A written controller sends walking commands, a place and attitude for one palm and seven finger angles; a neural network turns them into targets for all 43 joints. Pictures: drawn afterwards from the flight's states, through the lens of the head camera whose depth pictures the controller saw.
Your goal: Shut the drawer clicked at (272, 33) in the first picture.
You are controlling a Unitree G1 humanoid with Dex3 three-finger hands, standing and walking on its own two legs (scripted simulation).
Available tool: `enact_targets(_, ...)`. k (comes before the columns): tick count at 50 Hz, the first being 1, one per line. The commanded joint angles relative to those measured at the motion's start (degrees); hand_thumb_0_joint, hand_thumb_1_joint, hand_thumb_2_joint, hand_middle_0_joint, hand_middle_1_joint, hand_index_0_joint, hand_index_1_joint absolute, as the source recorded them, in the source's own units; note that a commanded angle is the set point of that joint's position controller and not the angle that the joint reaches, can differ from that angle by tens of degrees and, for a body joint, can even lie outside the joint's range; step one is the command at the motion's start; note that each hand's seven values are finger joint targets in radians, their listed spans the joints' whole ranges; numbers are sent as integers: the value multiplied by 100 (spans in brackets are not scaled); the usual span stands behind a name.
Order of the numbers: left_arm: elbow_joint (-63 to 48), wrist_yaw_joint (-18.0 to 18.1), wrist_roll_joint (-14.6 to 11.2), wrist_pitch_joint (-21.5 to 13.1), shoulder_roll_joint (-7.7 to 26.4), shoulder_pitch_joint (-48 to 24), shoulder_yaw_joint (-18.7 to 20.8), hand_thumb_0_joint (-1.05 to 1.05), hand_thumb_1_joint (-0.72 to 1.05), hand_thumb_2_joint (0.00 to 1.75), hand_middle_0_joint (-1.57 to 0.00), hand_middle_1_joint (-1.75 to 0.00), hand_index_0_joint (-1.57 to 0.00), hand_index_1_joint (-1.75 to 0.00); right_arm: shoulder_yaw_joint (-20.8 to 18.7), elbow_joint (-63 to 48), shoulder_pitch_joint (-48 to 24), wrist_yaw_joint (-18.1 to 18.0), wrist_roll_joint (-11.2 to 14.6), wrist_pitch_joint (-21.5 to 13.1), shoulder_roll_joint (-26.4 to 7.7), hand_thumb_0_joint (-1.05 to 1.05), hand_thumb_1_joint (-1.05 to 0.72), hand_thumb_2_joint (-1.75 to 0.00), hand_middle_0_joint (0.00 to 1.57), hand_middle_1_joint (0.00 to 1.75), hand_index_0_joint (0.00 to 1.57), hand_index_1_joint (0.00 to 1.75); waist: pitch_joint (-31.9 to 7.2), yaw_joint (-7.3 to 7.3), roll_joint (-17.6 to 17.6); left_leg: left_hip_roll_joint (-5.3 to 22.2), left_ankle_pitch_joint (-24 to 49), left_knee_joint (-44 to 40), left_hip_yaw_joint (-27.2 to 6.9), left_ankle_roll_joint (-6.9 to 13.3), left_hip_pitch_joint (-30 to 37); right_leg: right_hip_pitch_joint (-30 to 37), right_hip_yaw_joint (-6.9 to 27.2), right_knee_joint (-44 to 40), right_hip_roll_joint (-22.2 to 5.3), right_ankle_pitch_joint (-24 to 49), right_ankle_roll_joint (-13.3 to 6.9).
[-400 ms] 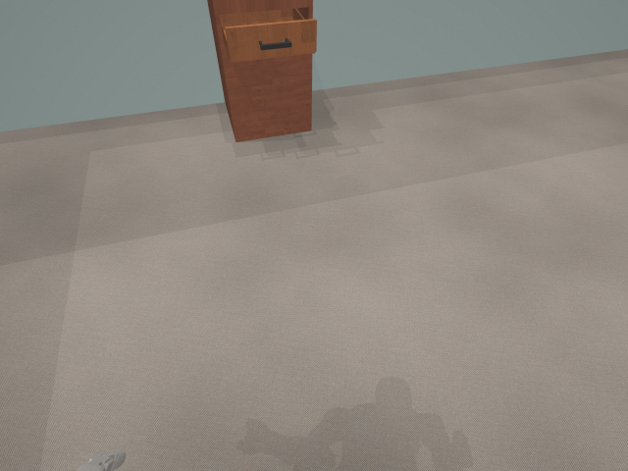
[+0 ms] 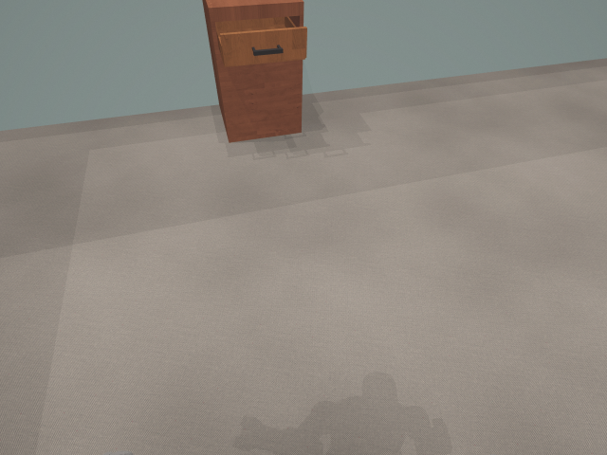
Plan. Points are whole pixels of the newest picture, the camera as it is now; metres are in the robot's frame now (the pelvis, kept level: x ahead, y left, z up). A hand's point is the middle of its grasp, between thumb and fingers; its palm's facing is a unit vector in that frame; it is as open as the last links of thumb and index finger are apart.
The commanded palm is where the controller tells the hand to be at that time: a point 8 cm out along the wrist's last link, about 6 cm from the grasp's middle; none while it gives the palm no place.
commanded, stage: stand and wait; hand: left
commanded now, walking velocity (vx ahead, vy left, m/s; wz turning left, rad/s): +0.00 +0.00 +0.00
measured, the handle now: (267, 49) +1.73 +0.27 -0.20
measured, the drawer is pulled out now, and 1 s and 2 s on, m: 0.15 0.15 0.15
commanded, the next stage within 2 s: look at it before walking up in 0.42 s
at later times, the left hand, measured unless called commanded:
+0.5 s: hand out of the picture +0.06 +0.24 -0.15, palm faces -0.03 -0.94 -0.34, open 7.4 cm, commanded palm none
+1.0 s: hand out of the picture +0.05 +0.24 -0.15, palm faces -0.04 -0.94 -0.34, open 7.4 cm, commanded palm none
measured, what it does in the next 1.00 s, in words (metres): stands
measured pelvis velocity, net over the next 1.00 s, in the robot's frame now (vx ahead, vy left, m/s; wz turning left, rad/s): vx -0.02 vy -0.01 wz -0.01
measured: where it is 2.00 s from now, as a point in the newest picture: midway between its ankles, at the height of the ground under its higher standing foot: outside the picture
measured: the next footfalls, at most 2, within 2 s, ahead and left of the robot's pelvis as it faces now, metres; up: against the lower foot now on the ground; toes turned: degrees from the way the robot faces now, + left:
right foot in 1.88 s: +0.34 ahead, -0.10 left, +0.00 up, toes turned +0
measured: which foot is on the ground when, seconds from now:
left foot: down 0.00-1.00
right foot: down 0.00-1.00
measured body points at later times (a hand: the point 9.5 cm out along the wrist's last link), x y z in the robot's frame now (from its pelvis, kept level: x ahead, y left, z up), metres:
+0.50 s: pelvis -0.02 -0.01 +0.00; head -0.02 -0.01 +0.45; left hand +0.06 +0.29 -0.13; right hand +0.06 -0.30 -0.13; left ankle -0.02 +0.12 -0.74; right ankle -0.02 -0.12 -0.74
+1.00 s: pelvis -0.02 -0.01 +0.00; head -0.02 -0.01 +0.45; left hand +0.05 +0.29 -0.13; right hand +0.05 -0.30 -0.13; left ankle -0.02 +0.12 -0.74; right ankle -0.02 -0.12 -0.74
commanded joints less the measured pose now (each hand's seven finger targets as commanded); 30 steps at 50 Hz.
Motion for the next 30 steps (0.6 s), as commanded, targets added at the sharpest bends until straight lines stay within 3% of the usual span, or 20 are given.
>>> enact_targets(1, -354, 82, -30, -129, 1227, -301, 269, 0, 90, 90, -20, -30, -20, -30, -266, -322, -278, -88, 46, -123, -1183, 0, -90, -90, 20, 30, 20, 30, -470, -42, 20, 629, 1623, -360, -451, 224, 141, 105, 488, -380, -624, 1585, -236)
enact_targets(23, -60, 54, -31, -143, 1253, -272, 220, 0, 90, 90, -20, -30, -20, -30, -214, 54, -127, -47, 56, -111, -1220, 0, -90, -90, 20, 30, 20, 30, -203, -37, 38, 643, 869, -687, -518, 173, 41, -87, 649, -792, -633, 705, -233)
enact_targets(30, -64, 60, -26, -154, 1235, -263, 222, 0, 90, 90, -20, -30, -20, -30, -220, 67, -105, -47, 66, -118, -1228, 0, -90, -90, 20, 30, 20, 30, -255, -45, -2, 670, 982, -698, -528, 171, 111, -86, 652, -763, -602, 862, -220)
